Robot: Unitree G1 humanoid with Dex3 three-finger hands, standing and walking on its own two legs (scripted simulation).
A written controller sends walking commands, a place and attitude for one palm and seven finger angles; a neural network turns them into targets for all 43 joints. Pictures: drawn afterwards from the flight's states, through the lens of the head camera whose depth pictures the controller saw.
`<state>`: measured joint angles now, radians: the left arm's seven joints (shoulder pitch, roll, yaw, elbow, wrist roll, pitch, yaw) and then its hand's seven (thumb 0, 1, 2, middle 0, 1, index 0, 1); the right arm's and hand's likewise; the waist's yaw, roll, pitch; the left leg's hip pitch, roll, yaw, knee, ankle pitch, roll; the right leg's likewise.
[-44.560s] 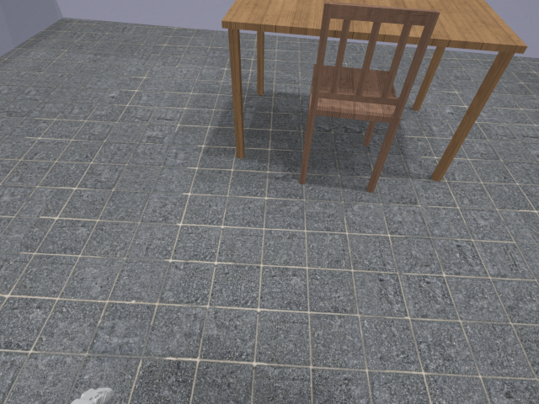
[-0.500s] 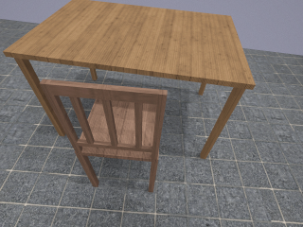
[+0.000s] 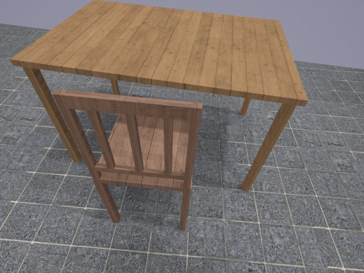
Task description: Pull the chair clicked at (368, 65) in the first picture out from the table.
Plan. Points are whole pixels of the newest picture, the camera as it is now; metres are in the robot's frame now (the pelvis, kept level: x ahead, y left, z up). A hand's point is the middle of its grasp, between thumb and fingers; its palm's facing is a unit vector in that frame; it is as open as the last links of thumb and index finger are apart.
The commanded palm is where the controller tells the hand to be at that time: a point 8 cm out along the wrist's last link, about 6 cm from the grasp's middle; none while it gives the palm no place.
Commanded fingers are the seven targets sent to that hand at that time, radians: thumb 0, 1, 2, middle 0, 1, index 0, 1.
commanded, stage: come to a stop and stand still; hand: left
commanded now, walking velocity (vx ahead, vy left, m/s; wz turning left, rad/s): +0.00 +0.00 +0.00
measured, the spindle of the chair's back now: (135, 144) +0.50 +0.18 -0.08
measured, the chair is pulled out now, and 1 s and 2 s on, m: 0.17 0.17 0.17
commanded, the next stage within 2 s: look again from close up in 0.66 s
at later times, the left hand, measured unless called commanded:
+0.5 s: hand out of the picture -0.04 +0.20 -0.17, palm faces -0.01 -0.98 -0.19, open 7.4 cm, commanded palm none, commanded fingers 0.00 0.90 0.90 -0.20 -0.30 -0.20 -0.30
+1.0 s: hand out of the picture -0.03 +0.17 -0.17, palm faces +0.01 -0.99 -0.16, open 7.4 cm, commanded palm none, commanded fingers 0.00 0.90 0.90 -0.20 -0.30 -0.20 -0.30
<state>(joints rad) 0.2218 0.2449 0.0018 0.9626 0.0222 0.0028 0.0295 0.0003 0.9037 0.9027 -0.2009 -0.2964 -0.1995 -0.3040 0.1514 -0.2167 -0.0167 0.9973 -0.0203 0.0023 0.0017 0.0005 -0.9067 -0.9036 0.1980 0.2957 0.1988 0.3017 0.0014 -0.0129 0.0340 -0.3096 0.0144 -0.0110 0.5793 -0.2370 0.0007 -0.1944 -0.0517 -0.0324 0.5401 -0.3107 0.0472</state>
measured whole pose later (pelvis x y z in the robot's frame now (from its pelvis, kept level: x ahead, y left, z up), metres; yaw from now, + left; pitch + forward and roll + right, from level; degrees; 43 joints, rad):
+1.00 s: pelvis -0.02 +0.01 +0.01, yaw -1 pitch -1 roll +0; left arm 0.33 0.14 0.00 1.09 0.03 -0.01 0.03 0.00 0.90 0.90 -0.20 -0.30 -0.20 -0.30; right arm 0.26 -0.14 -0.02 1.12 -0.01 0.01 0.00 0.00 -0.91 -0.90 0.20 0.30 0.20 0.30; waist -0.01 -0.01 0.04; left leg -0.30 0.00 0.01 0.47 -0.15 0.01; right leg -0.21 -0.07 -0.01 0.46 -0.24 0.06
